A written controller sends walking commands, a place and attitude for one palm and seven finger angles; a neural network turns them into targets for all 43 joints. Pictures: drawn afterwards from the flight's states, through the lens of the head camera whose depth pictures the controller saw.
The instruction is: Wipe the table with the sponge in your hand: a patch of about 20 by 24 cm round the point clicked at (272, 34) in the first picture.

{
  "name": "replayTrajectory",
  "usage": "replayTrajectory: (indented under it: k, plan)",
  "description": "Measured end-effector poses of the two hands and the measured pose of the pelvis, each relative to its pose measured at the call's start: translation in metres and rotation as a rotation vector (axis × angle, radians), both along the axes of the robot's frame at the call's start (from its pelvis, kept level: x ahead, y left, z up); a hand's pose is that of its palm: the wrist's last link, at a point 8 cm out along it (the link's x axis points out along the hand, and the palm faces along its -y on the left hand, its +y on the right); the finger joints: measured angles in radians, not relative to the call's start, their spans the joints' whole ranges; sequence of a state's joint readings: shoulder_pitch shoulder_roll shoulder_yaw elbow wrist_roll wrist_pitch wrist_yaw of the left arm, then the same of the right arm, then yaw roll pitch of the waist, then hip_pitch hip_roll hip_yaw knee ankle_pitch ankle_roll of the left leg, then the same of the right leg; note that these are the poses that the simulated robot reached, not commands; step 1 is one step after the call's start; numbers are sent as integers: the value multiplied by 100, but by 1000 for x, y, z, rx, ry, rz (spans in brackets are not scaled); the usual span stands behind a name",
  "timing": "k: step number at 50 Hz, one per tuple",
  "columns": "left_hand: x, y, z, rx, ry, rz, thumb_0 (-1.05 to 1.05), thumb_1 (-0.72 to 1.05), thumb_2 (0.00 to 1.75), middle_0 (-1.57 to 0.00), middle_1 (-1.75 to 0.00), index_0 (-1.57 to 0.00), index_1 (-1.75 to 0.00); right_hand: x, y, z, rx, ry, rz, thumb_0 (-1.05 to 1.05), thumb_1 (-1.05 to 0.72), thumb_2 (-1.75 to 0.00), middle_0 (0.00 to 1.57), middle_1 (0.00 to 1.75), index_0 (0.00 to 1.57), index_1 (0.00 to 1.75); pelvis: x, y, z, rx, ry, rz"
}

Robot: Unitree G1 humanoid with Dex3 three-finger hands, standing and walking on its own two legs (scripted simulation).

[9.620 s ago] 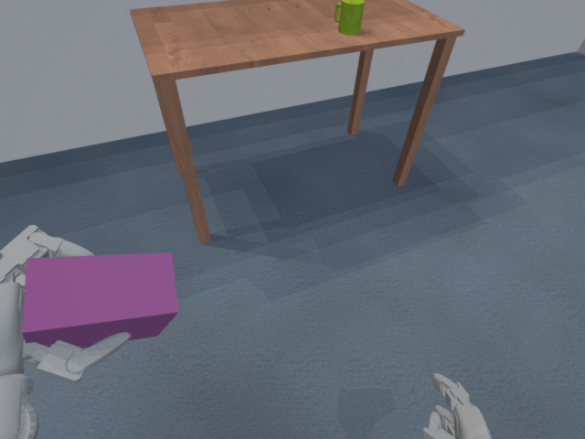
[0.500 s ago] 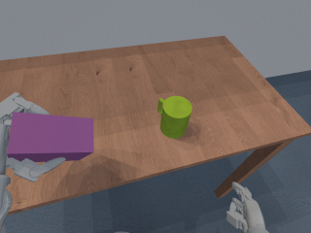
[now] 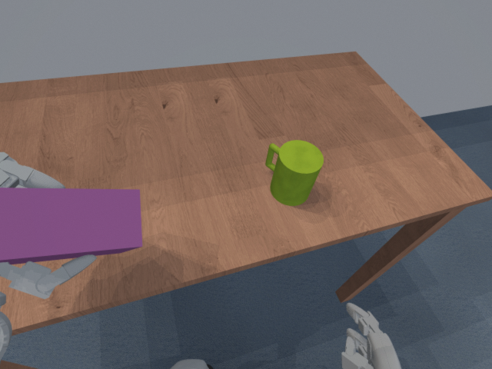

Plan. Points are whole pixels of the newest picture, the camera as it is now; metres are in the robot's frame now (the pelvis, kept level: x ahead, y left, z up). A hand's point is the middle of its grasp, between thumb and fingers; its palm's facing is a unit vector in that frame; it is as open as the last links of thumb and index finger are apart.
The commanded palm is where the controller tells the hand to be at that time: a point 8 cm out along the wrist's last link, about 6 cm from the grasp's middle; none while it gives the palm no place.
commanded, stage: come to a stop and stand still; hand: left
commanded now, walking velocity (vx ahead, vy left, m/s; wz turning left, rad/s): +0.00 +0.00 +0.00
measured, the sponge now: (92, 226) +0.24 +0.22 +0.14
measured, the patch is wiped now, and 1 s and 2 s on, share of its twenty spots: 0.00 0.00 0.00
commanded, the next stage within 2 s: look again from close up in 0.14 s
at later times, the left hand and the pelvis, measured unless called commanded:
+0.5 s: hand (70, 223) +0.23 +0.24 +0.16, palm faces +0.36 -0.85 -0.37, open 10.7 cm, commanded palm +0.17 +0.27 +0.18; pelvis +0.01 -0.01 +0.00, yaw +0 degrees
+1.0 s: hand (109, 217) +0.25 +0.20 +0.16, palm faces +0.33 -0.86 -0.39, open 10.7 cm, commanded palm +0.18 +0.24 +0.18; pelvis +0.02 -0.04 +0.00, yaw +0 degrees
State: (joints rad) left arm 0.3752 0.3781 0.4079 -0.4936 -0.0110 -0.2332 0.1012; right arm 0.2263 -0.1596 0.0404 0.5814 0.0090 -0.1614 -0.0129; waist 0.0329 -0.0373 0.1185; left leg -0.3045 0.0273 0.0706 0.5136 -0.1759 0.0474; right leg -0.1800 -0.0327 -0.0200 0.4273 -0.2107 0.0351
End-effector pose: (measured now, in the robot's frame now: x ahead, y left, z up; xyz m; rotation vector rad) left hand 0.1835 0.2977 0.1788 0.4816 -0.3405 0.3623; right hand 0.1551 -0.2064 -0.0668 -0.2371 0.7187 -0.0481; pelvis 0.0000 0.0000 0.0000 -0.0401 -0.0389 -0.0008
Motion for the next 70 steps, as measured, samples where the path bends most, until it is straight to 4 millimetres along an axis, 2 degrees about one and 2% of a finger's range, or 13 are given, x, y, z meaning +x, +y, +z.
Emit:
replayTrajectory:
  k: [7, 15, 28, 39, 46, 60, 65, 70]
  plan:
    - [2, -5, -11, -48, 27, -25, -1, -54, 101, -66, -136, -67, -136, 22, 14, 10, 21, -67, 30, 1, -90, -90, 21, 30, 20, 30, 1, 3, 1, 1, 2, -1]
    - [6, -9, -9, -36, 39, -34, -1, -54, 101, -66, -136, -67, -136, 34, 4, 20, -1, -101, 30, 1, -90, -90, 20, 30, 20, 30, 5, -1, 2, 0, 6, 2]
    - [15, -21, -9, -39, 68, -45, -1, -54, 101, -66, -136, -67, -136, 28, -24, 14, -25, -49, -27, 1, -90, -90, 20, 30, 20, 30, 15, -11, 3, 3, 8, 0]
    - [23, -31, -6, -33, 79, -47, -1, -54, 101, -66, -136, -67, -136, 28, -31, 10, 1, -33, -47, 1, -90, -90, 20, 30, 20, 30, 20, -21, 4, 10, 14, -6]
    - [26, -47, -4, -39, 87, -48, -1, -54, 101, -66, -136, -67, -136, 34, -39, 8, 30, -36, -37, 1, -90, -90, 20, 30, 20, 30, 21, -35, 4, 9, 22, -6]
    - [30, -78, -3, -27, 117, -59, -1, -54, 101, -66, -136, -67, -136, 39, -82, 1, 9, -21, -75, 1, -90, -90, 20, 30, 20, 30, 26, -61, -1, 6, 25, -8]
    - [30, -79, -6, -32, 138, -41, -1, -54, 101, -66, -136, -67, -136, 36, -92, -2, -7, -3, -101, 1, -90, -90, 20, 30, 20, 30, 30, -61, -1, 5, 20, 0]
    - [28, -70, -9, -34, 157, -18, -1, -54, 101, -66, -136, -67, -136, 35, -89, -4, -20, 18, -114, 1, -90, -90, 20, 30, 20, 30, 33, -53, 0, 11, 10, 4]
